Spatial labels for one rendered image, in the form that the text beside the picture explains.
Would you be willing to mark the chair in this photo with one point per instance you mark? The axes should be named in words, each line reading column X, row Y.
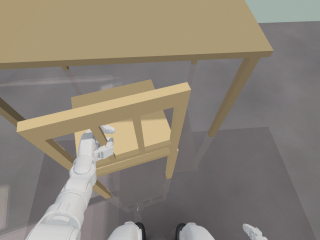
column 135, row 111

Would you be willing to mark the robot left thigh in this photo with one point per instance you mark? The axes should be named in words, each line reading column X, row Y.
column 126, row 232

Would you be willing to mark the robot right thigh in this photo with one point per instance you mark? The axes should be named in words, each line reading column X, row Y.
column 195, row 232

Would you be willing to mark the robot thigh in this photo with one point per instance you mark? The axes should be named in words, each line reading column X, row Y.
column 126, row 232
column 195, row 232

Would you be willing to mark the table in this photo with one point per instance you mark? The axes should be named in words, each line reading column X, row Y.
column 63, row 33

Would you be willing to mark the robot left upper arm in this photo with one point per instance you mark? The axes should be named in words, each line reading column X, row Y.
column 44, row 231

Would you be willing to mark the robot right hand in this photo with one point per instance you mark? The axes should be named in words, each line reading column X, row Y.
column 253, row 233

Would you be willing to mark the robot left hand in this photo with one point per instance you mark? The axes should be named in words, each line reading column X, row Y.
column 89, row 146

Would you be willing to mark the left robot forearm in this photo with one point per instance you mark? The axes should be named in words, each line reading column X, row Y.
column 74, row 197

